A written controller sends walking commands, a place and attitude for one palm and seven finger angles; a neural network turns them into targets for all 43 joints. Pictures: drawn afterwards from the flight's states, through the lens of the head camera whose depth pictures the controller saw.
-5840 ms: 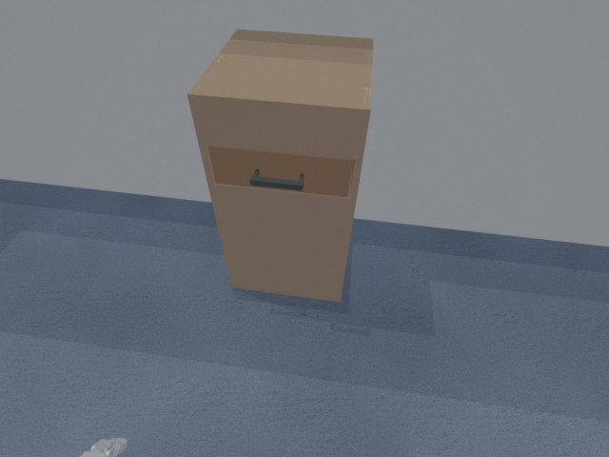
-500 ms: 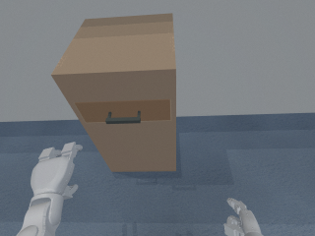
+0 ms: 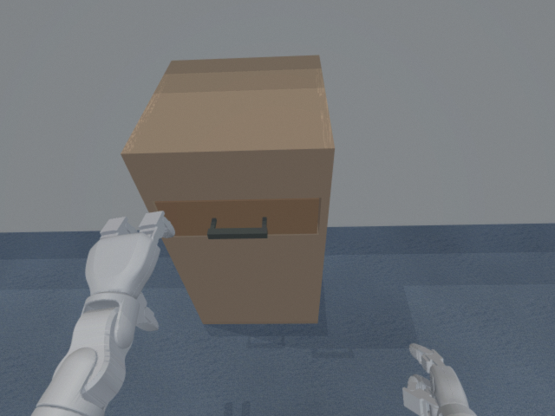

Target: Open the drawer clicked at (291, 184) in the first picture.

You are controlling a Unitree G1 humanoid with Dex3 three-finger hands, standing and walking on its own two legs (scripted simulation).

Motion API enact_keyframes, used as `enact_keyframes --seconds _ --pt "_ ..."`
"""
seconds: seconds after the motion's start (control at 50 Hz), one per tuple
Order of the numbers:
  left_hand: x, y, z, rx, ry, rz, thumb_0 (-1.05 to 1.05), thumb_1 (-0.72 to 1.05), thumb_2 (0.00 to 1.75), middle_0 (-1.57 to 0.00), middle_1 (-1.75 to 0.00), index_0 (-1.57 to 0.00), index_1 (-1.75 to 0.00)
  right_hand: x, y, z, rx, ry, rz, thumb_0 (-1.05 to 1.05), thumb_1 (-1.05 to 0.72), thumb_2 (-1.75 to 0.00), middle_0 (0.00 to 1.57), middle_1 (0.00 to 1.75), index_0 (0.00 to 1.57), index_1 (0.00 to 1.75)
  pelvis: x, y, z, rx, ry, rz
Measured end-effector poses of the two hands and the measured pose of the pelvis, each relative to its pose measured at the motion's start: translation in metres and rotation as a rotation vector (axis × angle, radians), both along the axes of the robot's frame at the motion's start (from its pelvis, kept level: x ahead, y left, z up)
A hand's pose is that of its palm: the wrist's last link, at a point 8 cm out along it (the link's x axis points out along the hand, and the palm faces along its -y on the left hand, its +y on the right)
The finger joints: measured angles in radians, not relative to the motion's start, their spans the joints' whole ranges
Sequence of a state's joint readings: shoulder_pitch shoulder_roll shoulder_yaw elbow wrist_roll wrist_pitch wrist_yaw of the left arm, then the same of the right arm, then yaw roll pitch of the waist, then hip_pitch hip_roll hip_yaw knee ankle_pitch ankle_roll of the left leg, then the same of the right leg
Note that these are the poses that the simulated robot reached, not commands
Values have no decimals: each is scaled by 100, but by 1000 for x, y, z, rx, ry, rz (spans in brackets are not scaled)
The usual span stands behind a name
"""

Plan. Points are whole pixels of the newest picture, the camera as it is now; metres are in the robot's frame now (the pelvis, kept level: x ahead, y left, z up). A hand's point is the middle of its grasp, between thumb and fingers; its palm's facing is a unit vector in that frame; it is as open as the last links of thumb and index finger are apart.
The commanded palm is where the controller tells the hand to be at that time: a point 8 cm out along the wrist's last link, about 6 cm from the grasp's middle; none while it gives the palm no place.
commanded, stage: raise the hand with hooked fingers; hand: left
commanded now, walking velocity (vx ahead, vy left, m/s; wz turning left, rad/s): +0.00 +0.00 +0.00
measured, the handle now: (238, 227) +0.55 +0.17 -0.15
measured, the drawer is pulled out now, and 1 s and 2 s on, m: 0.00 0.00 0.00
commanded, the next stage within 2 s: move the hooked fingers above the handle in 0.60 s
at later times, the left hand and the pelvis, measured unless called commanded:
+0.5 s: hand (148, 267) +0.29 +0.22 +0.08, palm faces +0.03 -0.09 -1.00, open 13.8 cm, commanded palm +0.27 +0.23 +0.14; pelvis -0.01 -0.01 +0.01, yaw +0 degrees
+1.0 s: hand (177, 256) +0.33 +0.20 +0.05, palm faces -0.02 -0.06 -1.00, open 13.8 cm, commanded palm +0.32 +0.21 +0.10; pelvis -0.01 -0.04 +0.01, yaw +1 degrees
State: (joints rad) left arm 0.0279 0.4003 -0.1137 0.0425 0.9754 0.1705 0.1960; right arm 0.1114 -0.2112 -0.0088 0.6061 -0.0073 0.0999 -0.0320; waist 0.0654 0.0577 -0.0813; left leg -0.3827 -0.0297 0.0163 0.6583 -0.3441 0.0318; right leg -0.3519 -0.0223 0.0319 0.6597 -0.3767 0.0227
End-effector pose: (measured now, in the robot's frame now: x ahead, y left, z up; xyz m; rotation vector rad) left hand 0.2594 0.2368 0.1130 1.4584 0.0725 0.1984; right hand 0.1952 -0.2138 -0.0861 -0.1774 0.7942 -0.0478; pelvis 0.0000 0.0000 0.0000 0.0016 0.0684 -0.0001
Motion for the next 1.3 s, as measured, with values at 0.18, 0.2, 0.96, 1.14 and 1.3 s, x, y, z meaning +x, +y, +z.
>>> enact_keyframes --seconds 0.18,0.2,0.96,1.14,1.3 --pt "13 16 26 31 6 -16 0 -47 31 -32 -119 -32 -119 -3 20 5 16 24 54 1 -90 -90 20 30 21 30 -4 2 8 -5 -34 11" --pt "14 17 29 32 8 -12 0 -48 31 -32 -119 -32 -119 -6 19 4 14 34 54 1 -90 -90 20 30 21 30 -5 2 9 -5 -36 13" --pt "42 -34 -10 39 130 -124 0 -49 30 -33 -120 -32 -120 -32 -53 -8 -58 85 -31 1 -91 -90 20 30 20 30 -12 -37 7 11 7 20" --pt "80 -22 -25 59 97 -69 0 -49 30 -32 -120 -32 -120 -66 -67 -30 -68 214 -114 1 -91 -90 20 30 20 30 -2 -31 -1 5 84 13" --pt "104 -34 -56 29 146 -137 0 -48 30 -32 -120 -32 -120 -100 -69 -40 -89 320 -183 1 -91 -90 20 30 20 30 5 -20 -6 0 135 0"
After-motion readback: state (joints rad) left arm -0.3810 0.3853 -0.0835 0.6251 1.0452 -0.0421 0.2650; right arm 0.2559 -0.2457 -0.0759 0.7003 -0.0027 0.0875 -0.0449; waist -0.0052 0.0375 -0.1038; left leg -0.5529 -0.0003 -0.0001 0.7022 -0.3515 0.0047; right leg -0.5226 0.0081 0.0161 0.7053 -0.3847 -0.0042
